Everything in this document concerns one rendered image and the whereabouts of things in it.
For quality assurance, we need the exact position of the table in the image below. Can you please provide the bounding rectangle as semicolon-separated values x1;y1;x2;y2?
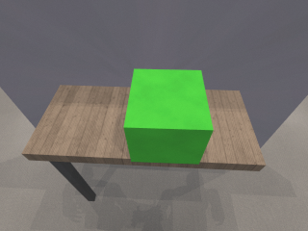
21;85;266;201

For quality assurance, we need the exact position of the carton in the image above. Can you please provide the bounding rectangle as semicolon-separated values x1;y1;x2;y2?
123;68;214;165

